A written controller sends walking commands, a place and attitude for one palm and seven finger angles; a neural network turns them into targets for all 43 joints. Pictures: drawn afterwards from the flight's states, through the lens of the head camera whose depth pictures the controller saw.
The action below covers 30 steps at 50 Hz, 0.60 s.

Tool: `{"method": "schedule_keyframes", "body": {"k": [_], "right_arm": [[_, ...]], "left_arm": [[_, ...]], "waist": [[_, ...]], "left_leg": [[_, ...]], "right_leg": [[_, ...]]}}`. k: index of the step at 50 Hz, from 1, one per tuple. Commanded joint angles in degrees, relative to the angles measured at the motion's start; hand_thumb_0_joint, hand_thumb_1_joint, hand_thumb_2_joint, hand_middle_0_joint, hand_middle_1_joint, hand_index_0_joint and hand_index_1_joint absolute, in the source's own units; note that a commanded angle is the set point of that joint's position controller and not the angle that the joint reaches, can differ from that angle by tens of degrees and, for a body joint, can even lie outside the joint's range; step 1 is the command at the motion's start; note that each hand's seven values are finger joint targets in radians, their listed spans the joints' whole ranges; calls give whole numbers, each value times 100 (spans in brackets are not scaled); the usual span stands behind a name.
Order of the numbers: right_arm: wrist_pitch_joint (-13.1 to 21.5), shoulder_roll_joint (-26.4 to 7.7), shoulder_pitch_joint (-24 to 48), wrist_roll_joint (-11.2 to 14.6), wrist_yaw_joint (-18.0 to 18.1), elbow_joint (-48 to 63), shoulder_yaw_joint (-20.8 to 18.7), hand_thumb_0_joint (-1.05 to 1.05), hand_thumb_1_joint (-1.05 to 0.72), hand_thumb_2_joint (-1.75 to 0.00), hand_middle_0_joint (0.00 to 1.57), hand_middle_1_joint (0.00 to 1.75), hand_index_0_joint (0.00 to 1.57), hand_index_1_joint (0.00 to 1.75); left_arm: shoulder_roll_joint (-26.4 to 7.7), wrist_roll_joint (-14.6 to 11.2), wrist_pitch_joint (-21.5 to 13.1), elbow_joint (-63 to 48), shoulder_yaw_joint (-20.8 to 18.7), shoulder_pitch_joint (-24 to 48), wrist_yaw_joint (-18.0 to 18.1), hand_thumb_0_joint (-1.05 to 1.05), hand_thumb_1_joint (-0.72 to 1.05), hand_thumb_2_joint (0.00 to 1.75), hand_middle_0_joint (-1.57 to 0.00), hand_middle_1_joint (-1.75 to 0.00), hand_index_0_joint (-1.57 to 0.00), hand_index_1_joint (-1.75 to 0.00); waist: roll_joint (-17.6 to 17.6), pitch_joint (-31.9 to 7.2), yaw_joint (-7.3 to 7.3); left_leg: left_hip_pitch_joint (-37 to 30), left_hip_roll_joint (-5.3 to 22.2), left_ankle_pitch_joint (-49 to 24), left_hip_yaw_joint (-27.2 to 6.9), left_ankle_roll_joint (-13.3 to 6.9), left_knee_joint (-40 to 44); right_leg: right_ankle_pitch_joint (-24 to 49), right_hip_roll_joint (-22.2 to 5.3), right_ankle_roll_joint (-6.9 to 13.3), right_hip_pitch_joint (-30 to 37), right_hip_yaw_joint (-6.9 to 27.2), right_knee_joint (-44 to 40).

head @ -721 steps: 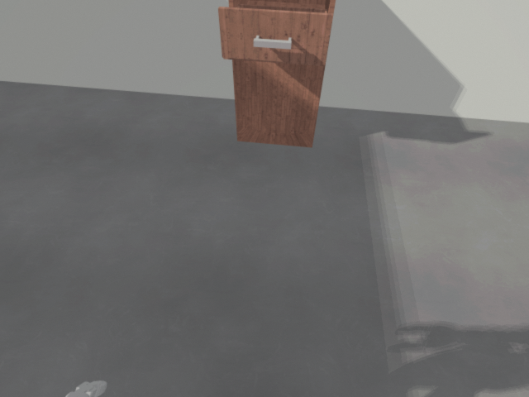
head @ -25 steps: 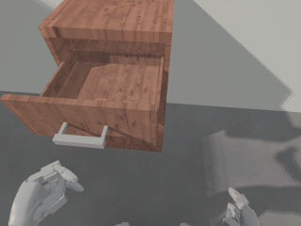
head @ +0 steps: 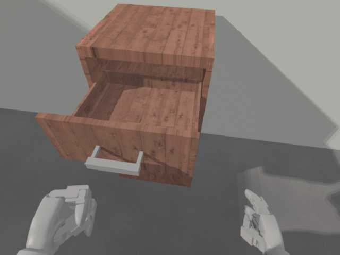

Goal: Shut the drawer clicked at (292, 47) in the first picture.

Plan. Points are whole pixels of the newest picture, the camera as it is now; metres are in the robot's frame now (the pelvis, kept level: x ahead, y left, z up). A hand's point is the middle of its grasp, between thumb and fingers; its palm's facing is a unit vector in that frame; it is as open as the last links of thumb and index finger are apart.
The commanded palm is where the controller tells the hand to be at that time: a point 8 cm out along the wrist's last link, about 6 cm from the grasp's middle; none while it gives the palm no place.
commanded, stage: raise the hand and make a fist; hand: left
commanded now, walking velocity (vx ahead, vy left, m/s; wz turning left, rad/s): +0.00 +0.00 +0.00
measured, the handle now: (116, 159) +0.35 +0.18 +0.02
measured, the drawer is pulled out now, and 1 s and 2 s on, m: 0.30 0.30 0.30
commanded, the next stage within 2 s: bring the fist close to the handle in 0.52 s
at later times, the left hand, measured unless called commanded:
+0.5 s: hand (85, 213) +0.17 +0.17 +0.11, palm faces +0.00 -0.99 -0.10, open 3.3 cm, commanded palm +0.13 +0.23 +0.12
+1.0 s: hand (98, 205) +0.20 +0.16 +0.08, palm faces -0.03 -1.00 -0.07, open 3.3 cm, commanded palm +0.17 +0.22 +0.08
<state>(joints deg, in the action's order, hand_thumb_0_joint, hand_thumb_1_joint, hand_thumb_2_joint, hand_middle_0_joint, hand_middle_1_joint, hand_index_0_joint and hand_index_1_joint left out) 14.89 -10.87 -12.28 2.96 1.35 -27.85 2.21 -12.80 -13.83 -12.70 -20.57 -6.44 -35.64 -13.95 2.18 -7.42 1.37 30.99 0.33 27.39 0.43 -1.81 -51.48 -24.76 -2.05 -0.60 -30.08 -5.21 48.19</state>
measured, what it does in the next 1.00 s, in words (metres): stands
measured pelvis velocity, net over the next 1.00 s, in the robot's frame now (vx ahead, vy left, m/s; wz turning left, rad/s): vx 0.00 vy -0.02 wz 0.01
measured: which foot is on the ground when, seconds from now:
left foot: down 0.00-1.00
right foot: down 0.00-1.00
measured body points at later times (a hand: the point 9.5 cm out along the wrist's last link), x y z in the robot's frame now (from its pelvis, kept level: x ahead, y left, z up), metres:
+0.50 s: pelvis +0.00 -0.01 +0.01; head +0.00 -0.02 +0.46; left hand +0.17 +0.22 +0.12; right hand +0.19 -0.25 -0.05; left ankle -0.01 +0.09 -0.70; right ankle +0.00 -0.13 -0.70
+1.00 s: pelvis +0.00 -0.02 +0.01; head +0.02 -0.03 +0.46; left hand +0.20 +0.22 +0.09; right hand +0.18 -0.26 -0.06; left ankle -0.01 +0.09 -0.70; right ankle +0.00 -0.13 -0.70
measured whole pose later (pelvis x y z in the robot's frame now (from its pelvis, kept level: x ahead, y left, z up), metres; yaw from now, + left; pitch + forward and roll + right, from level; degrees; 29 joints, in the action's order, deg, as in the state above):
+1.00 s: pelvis +0.00 -0.02 +0.01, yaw +0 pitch +7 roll -1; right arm 17.8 -14.2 -13.1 2.2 2.4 -33.4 0.7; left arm -13.2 -15.9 -16.2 -6.4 -11.0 -25.6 -18.1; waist 2.1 -5.1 0.0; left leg 29.9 1.0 25.1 -0.4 0.0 -47.9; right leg -23.7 -1.2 1.2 -29.6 -5.9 46.2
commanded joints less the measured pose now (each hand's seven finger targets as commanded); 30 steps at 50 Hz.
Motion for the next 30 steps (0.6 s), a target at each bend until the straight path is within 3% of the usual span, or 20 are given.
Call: {"method": "schedule_keyframes", "body": {"k": [1, 10, 16, 23, 27, 30], "right_arm": [[325, -796, 375, 42, 22, 899, -312, 0, -90, -90, 20, 30, 20, 30], [430, -849, 404, 54, 48, 807, -293, 0, -90, -90, 20, 30, 20, 30], [481, -816, 420, 51, 89, 757, -316, 0, -90, -90, 20, 30, 20, 30], [603, -862, 433, 83, 156, 624, -336, 0, -90, -90, 20, 30, 20, 30], [716, -910, 434, 99, 213, 560, -333, 0, -90, -90, 20, 30, 20, 30], [789, -912, 442, 98, 220, 516, -326, 0, -90, -90, 20, 30, 20, 30]], "left_arm": [[-428, -78, -186, -1487, -236, 9, 34, 0, 90, 90, -140, -160, -140, -160], [-473, -52, 39, -1404, -290, 136, 127, 0, 90, 90, -140, -160, -140, -160], [-687, -132, -73, -1368, -640, 58, 138, 0, 90, 90, -140, -160, -140, -160], [-803, -400, -260, -894, -948, 135, -166, 0, 90, 90, -140, -160, -140, -160], [-891, -514, -292, -692, -1026, 461, -351, 0, 90, 90, -140, -160, -140, -160], [-951, -532, -326, -682, -1098, 567, -432, 0, 90, 90, -140, -160, -140, -160]], "waist": [[277, -337, -55], [-112, -100, -68], [53, -229, 26], [-116, -189, 6], [-170, -122, -48], [70, -223, -28]], "left_leg": [[-599, 106, -1986, -365, 126, 1122], [-567, 74, -1548, -378, 134, 1327], [-604, 14, -1638, -251, 117, 1307], [-539, -45, -1723, -162, 95, 1200], [-537, -67, -1538, -168, 70, 1185], [-650, -80, -1638, -153, 65, 1191]], "right_leg": [[1278, 243, 165, 366, -138, -582], [1033, 253, 161, 489, -143, -801], [1207, 239, 179, 696, -41, -902], [1498, 236, 151, 824, 114, -1061], [1271, 217, 124, 788, 256, -1235], [1389, 195, 132, 880, 291, -1254]]}}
